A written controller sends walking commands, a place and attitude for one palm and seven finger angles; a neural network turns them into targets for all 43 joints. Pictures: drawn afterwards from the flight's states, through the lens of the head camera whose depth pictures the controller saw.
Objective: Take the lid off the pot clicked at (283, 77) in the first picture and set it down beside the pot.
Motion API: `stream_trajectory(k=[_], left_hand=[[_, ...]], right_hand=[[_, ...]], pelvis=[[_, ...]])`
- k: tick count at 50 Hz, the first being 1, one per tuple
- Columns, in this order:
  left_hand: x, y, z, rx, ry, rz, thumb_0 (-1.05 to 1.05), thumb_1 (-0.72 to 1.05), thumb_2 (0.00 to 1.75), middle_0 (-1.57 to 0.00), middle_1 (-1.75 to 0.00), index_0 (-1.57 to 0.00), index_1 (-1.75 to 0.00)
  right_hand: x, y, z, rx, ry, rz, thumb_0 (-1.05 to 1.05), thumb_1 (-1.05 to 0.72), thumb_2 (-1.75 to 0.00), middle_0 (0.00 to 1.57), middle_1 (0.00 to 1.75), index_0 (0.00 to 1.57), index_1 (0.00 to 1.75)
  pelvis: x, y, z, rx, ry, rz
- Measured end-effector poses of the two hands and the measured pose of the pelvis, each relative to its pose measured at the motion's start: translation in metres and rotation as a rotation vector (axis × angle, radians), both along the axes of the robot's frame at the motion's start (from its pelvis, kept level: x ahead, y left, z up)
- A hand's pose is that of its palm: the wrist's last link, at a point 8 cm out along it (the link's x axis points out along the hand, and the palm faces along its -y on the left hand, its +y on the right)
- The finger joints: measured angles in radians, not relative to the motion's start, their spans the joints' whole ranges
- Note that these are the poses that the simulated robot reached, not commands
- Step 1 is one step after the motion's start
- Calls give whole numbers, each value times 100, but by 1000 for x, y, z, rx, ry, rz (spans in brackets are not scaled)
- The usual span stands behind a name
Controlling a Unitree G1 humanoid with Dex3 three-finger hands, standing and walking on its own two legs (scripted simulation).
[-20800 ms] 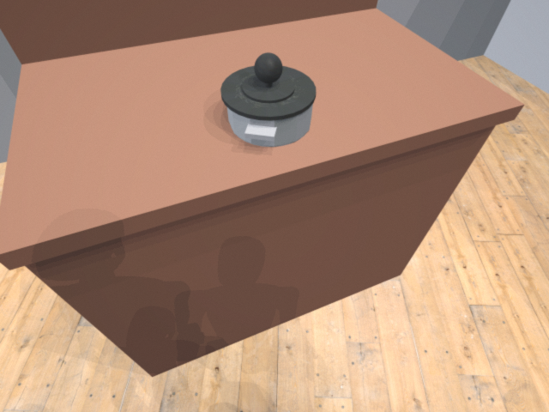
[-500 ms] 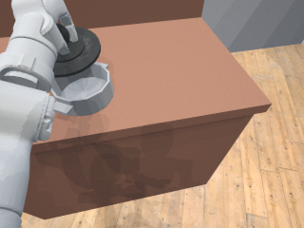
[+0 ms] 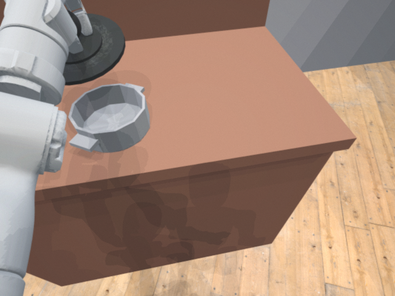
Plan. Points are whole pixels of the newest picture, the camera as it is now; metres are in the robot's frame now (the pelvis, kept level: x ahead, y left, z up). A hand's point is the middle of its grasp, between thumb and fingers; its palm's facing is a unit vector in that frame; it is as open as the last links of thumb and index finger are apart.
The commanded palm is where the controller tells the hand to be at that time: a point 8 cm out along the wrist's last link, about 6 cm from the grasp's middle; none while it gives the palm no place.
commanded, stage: lift the lid straight up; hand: left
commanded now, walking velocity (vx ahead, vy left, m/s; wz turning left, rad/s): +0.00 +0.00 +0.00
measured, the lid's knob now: (64, 25) +0.51 +0.19 +0.30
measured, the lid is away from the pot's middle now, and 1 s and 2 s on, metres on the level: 0.03 0.06 0.19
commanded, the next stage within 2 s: move the lid sideways beside the pot in 0.52 s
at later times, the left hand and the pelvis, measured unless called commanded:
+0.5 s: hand (51, 6) +0.47 +0.18 +0.34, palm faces -0.10 -0.18 -0.98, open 6.5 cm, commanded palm +0.46 +0.18 +0.39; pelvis -0.01 +0.00 +0.00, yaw +1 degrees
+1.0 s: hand (29, 12) +0.47 +0.22 +0.33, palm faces -0.09 -0.14 -0.99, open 6.5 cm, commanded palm +0.45 +0.23 +0.39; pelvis +0.00 +0.00 +0.00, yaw +0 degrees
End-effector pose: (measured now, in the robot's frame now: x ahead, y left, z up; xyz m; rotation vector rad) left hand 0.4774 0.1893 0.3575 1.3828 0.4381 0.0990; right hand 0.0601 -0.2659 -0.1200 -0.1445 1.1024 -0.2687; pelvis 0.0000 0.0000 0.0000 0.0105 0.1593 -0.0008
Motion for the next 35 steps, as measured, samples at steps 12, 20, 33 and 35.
stream_trajectory(k=[12, 20, 33, 35], left_hand=[[-11, 4, 21, 0, -48, 28, 0, 39, 48, -78, -102, -75, -102], [-18, -1, 39, 21, -86, 34, 0, 39, 49, -78, -102, -76, -102], [-18, -11, 38, 16, -79, 28, 0, 39, 49, -78, -102, -76, -102], [-17, -11, 38, 31, -85, 15, 0, 39, 49, -78, -102, -76, -102]], right_hand=[[1, -2, 0, -4, -6, 12, 1, -90, -90, 20, 30, 20, 30], [1, 3, -2, 11, -17, 23, 1, -90, -90, 20, 30, 20, 30], [0, 5, -4, 16, -18, 21, 1, -90, -90, 20, 30, 20, 30], [0, 4, -3, 11, -17, 16, 1, -90, -90, 20, 30, 20, 30]], pelvis=[[-3, -1, 0, -1, -10, 7], [-5, 0, 1, 0, -10, 10], [-8, 0, 1, 2, -12, 6], [-7, 0, 1, 3, -10, 3]])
